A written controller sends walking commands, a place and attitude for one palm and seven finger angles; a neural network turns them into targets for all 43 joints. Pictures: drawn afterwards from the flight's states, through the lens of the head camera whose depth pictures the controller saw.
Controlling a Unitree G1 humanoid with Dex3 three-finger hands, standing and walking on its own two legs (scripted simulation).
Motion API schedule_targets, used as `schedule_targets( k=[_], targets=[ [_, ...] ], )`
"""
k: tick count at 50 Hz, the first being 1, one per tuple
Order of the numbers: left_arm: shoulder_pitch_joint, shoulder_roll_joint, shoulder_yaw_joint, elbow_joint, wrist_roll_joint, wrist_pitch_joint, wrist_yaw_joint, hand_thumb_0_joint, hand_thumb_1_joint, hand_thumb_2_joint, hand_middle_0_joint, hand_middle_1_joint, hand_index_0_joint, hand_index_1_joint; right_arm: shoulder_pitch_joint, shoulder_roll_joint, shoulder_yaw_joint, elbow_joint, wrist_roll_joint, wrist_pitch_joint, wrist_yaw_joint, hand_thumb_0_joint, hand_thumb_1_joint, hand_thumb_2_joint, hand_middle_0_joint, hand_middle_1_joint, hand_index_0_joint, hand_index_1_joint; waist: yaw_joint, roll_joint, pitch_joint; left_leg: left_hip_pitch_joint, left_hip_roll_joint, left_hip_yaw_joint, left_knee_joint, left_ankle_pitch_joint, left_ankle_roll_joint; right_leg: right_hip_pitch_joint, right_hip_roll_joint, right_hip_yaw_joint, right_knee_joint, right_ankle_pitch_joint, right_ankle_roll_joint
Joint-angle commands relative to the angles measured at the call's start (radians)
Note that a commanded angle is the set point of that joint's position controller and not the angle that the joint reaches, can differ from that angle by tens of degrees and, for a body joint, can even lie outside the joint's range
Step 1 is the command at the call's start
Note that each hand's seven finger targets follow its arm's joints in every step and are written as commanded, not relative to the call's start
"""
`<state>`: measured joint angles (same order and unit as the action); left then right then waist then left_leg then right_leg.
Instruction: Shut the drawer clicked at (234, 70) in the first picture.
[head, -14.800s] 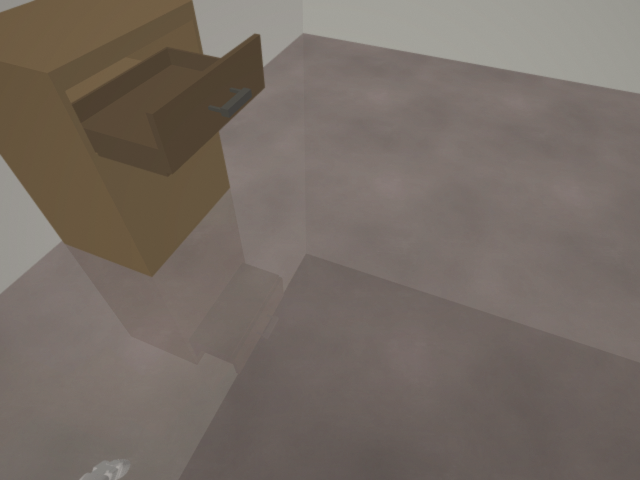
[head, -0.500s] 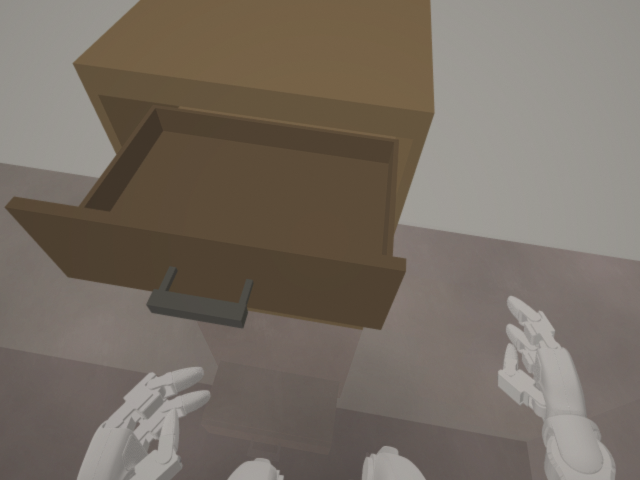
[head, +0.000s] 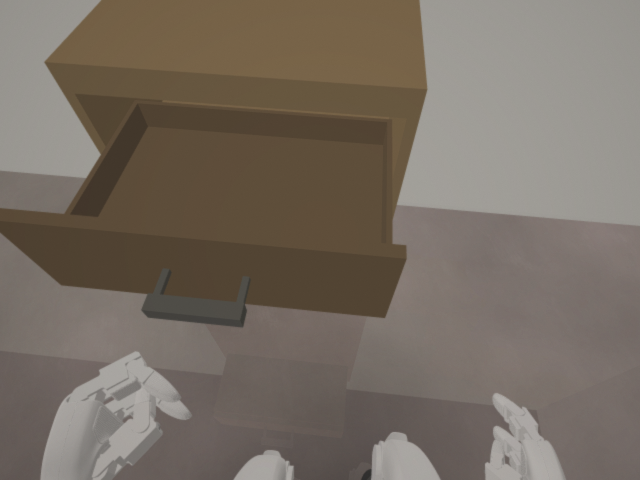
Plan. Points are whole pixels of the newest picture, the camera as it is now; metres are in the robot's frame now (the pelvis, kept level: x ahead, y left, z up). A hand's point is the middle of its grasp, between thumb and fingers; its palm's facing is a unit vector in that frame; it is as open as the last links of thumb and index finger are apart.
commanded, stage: raise the hand and make a fist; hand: left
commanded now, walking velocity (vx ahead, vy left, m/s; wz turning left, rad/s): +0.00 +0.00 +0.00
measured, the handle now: (200, 295) +0.35 +0.19 -0.02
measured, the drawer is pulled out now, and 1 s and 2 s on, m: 0.26 0.26 0.26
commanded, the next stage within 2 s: bring the fist close to the handle in 0.94 s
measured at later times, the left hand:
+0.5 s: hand (163, 433) +0.17 +0.16 +0.07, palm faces -0.05 -1.00 -0.04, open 3.2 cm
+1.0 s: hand (159, 429) +0.17 +0.16 +0.09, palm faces -0.01 -1.00 -0.05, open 3.3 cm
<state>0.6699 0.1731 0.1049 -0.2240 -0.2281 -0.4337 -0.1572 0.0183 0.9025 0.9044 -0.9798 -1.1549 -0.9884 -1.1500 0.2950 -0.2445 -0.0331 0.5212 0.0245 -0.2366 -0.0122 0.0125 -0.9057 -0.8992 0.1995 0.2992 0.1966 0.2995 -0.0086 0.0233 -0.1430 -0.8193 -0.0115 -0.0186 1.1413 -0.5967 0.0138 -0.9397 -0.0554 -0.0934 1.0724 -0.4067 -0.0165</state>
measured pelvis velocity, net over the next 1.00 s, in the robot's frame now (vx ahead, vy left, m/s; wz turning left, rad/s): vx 0.01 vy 0.00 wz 0.01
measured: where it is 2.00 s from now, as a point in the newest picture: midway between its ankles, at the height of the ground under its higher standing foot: outside the picture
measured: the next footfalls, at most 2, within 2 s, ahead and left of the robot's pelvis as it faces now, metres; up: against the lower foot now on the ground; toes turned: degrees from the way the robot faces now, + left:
none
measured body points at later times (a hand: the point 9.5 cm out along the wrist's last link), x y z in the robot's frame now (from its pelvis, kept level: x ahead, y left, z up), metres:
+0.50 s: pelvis +0.02 +0.00 +0.01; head +0.08 +0.01 +0.46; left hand +0.17 +0.21 +0.08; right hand +0.24 -0.21 -0.04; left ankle -0.02 +0.11 -0.65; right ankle +0.06 -0.12 -0.65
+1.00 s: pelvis +0.01 +0.00 +0.01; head +0.06 +0.00 +0.46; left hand +0.17 +0.21 +0.09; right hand +0.21 -0.22 -0.05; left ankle -0.02 +0.11 -0.65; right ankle +0.06 -0.12 -0.65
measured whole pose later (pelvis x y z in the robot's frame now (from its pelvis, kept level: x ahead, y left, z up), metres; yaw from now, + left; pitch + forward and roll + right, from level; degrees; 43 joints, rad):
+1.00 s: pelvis +0.01 +0.00 +0.01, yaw +0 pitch +14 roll -2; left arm 0.74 0.19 0.06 -0.32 -0.22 -0.40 -0.21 0.02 0.90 0.90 -1.39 -1.60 -1.40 -1.60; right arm 0.24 -0.21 0.00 0.44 0.04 -0.22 -0.02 0.01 -0.91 -0.90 0.20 0.30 0.20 0.30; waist 0.01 0.03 -0.15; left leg -0.73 0.00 -0.04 1.11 -0.61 0.01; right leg -0.85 -0.05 -0.11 1.03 -0.42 -0.01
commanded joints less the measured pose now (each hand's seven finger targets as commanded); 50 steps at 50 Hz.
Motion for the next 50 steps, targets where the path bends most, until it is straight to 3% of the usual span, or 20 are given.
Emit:
schedule_targets(
  k=[1, 3, 5, 6, 7, 10, 11, 14, 18, 21, 25, 28, 32, 33, 36, 41, 47, 50],
  targets=[
    [-0.017, 0.054, -0.101, -0.233, 0.019, -0.117, -0.072, 0.000, 0.900, 0.900, -1.180, -1.362, -1.180, -1.362, -0.121, -0.111, -0.027, -0.213, 0.012, -0.107, -0.004, 0.000, -0.900, -0.900, 0.200, 0.300, 0.200, 0.300, -0.036, -0.023, -0.150, -0.045, -0.003, -0.032, -0.162, 0.168, 0.011, 0.220, 0.015, 0.059, -0.150, -0.098, -0.011],
    [-0.015, 0.110, -0.052, -0.255, 0.026, -0.112, -0.076, 0.000, 0.900, 0.900, -1.220, -1.405, -1.220, -1.405, -0.111, -0.116, -0.030, -0.218, 0.013, -0.100, -0.013, 0.000, -0.900, -0.900, 0.200, 0.300, 0.200, 0.300, -0.023, -0.004, -0.169, -0.033, -0.001, -0.036, -0.171, 0.178, 0.008, 0.237, 0.016, 0.057, -0.146, -0.082, -0.013],
    [0.013, 0.186, 0.042, -0.274, 0.036, -0.090, -0.049, 0.000, 0.900, 0.900, -1.260, -1.448, -1.260, -1.448, -0.113, -0.109, -0.036, -0.221, 0.013, -0.077, -0.020, 0.000, -0.900, -0.900, 0.200, 0.300, 0.200, 0.300, 0.012, 0.034, -0.201, -0.011, 0.000, -0.034, -0.185, 0.231, 0.002, 0.271, 0.025, 0.042, -0.124, -0.022, -0.021],
    [0.031, 0.148, 0.025, -0.286, 0.029, -0.078, -0.041, 0.000, 0.900, 0.900, -1.280, -1.470, -1.280, -1.470, -0.107, -0.100, -0.031, -0.233, 0.013, -0.064, -0.021, 0.000, -0.900, -0.900, 0.200, 0.300, 0.200, 0.300, 0.013, 0.037, -0.207, 0.010, -0.003, -0.031, -0.195, 0.265, 0.001, 0.290, 0.029, 0.029, -0.121, 0.023, -0.021],
    [0.040, 0.161, 0.061, -0.291, 0.022, -0.065, -0.027, 0.000, 0.900, 0.900, -1.300, -1.492, -1.300, -1.492, -0.107, -0.092, -0.037, -0.236, 0.016, -0.050, -0.023, 0.000, -0.900, -0.900, 0.200, 0.300, 0.200, 0.300, 0.029, 0.036, -0.219, 0.019, -0.002, -0.029, -0.201, 0.307, -0.005, 0.317, 0.031, 0.024, -0.115, 0.069, -0.022],
    [0.117, 0.098, 0.045, -0.274, -0.002, -0.020, -0.015, 0.000, 0.900, 0.900, -1.360, -1.557, -1.360, -1.557, -0.115, -0.075, -0.037, -0.252, 0.023, -0.022, -0.020, 0.000, -0.900, -0.900, 0.200, 0.300, 0.200, 0.300, 0.040, 0.040, -0.232, 0.057, -0.001, -0.017, -0.206, 0.421, -0.010, 0.377, 0.036, 0.018, -0.126, 0.202, -0.021],
    [0.121, 0.071, 0.016, -0.266, -0.007, -0.008, -0.022, 0.000, 0.900, 0.900, -1.380, -1.578, -1.380, -1.578, -0.113, -0.071, -0.032, -0.255, 0.022, -0.018, -0.017, 0.000, -0.900, -0.900, 0.200, 0.300, 0.200, 0.300, 0.028, 0.031, -0.206, 0.058, -0.001, -0.016, -0.210, 0.428, -0.011, 0.380, 0.036, 0.012, -0.135, 0.219, -0.016],
    [0.114, 0.088, 0.008, -0.239, -0.007, 0.014, -0.054, 0.000, 0.900, 0.900, -1.400, -1.600, -1.400, -1.600, -0.132, -0.076, -0.030, -0.252, 0.025, -0.014, -0.019, 0.000, -0.900, -0.900, 0.200, 0.300, 0.200, 0.300, 0.008, -0.033, -0.148, 0.027, 0.000, -0.017, -0.212, 0.377, -0.005, 0.390, 0.032, 0.031, -0.170, 0.204, -0.009],
    [0.097, 0.094, -0.027, -0.235, 0.004, 0.020, -0.111, 0.000, 0.900, 0.900, -1.400, -1.600, -1.400, -1.600, -0.134, -0.084, -0.023, -0.257, 0.025, -0.024, -0.018, 0.000, -0.900, -0.900, 0.200, 0.300, 0.200, 0.300, -0.011, -0.037, -0.106, 0.035, 0.003, -0.022, -0.216, 0.360, 0.001, 0.368, 0.031, 0.036, -0.182, 0.185, -0.006],
    [0.112, 0.146, 0.049, -0.279, -0.010, -0.003, -0.111, 0.000, 0.900, 0.900, -1.400, -1.600, -1.400, -1.600, -0.129, -0.079, -0.025, -0.255, 0.020, -0.034, -0.017, 0.000, -0.900, -0.900, 0.200, 0.300, 0.200, 0.300, 0.012, -0.008, -0.158, 0.059, 0.001, -0.027, -0.214, 0.386, -0.004, 0.390, 0.033, 0.035, -0.169, 0.201, -0.013],
    [0.162, 0.130, 0.070, -0.322, -0.026, -0.038, -0.081, 0.000, 0.900, 0.900, -1.400, -1.600, -1.400, -1.600, -0.128, -0.064, -0.027, -0.252, 0.016, -0.039, -0.010, 0.000, -0.900, -0.900, 0.200, 0.300, 0.200, 0.300, 0.038, 0.028, -0.193, 0.086, 0.002, -0.031, -0.217, 0.448, -0.015, 0.404, 0.037, 0.020, -0.147, 0.241, -0.021],
    [0.178, 0.082, 0.012, -0.326, -0.029, -0.050, -0.080, 0.000, 0.900, 0.900, -1.400, -1.600, -1.400, -1.600, -0.120, -0.064, -0.027, -0.243, 0.015, -0.049, -0.001, 0.000, -0.900, -0.900, 0.200, 0.300, 0.200, 0.300, 0.020, 0.039, -0.182, 0.105, 0.004, -0.034, -0.209, 0.486, -0.016, 0.380, 0.035, 0.011, -0.147, 0.253, -0.016],
    [0.146, 0.095, -0.004, -0.258, -0.013, -0.036, -0.107, 0.000, 0.900, 0.900, -1.400, -1.600, -1.400, -1.600, -0.129, -0.084, -0.030, -0.236, 0.019, -0.054, -0.005, 0.000, -0.900, -0.900, 0.200, 0.300, 0.200, 0.300, -0.006, -0.041, -0.121, 0.043, 0.002, -0.037, -0.206, 0.383, -0.007, 0.350, 0.031, 0.021, -0.166, 0.172, -0.010],
    [0.134, 0.095, -0.010, -0.251, -0.006, -0.032, -0.112, 0.000, 0.900, 0.900, -1.400, -1.600, -1.400, -1.600, -0.135, -0.088, -0.029, -0.238, 0.020, -0.053, -0.009, 0.000, -0.900, -0.900, 0.200, 0.300, 0.200, 0.300, -0.006, -0.039, -0.102, 0.029, 0.001, -0.035, -0.209, 0.345, -0.006, 0.343, 0.029, 0.028, -0.172, 0.131, -0.011],
    [0.141, 0.127, 0.033, -0.258, -0.005, -0.017, -0.105, 0.000, 0.900, 0.900, -1.400, -1.600, -1.400, -1.600, -0.137, -0.086, -0.029, -0.246, 0.024, -0.048, -0.016, 0.000, -0.900, -0.900, 0.200, 0.300, 0.200, 0.300, 0.014, -0.019, -0.127, 0.024, -0.003, -0.031, -0.222, 0.309, -0.005, 0.360, 0.027, 0.036, -0.176, 0.083, -0.016],
    [0.173, 0.111, 0.039, -0.329, -0.021, -0.018, -0.060, 0.000, 0.900, 0.900, -1.400, -1.600, -1.400, -1.600, -0.128, -0.069, -0.025, -0.257, 0.021, -0.043, -0.013, 0.000, -0.900, -0.900, 0.200, 0.300, 0.200, 0.300, 0.037, 0.029, -0.184, 0.067, -0.003, -0.031, -0.233, 0.385, -0.015, 0.387, 0.034, 0.015, -0.155, 0.152, -0.019],
    [0.131, 0.080, -0.020, -0.276, -0.002, -0.017, -0.055, 0.000, 0.900, 0.900, -1.400, -1.600, -1.400, -1.600, -0.135, -0.081, -0.022, -0.250, 0.020, -0.044, -0.013, 0.000, -0.900, -0.900, 0.200, 0.300, 0.200, 0.300, 0.001, -0.020, -0.092, 0.020, -0.001, -0.029, -0.225, 0.294, -0.005, 0.335, 0.032, 0.025, -0.179, 0.074, -0.012],
    [0.119, 0.108, -0.013, -0.259, 0.010, -0.006, -0.064, 0.000, 0.900, 0.900, -1.400, -1.600, -1.400, -1.600, -0.141, -0.090, -0.021, -0.258, 0.022, -0.042, -0.018, 0.000, -0.900, -0.900, 0.200, 0.300, 0.200, 0.300, -0.001, -0.043, -0.080, -0.005, -0.002, -0.028, -0.225, 0.241, 0.001, 0.332, 0.028, 0.043, -0.196, 0.011, -0.013]
  ],
)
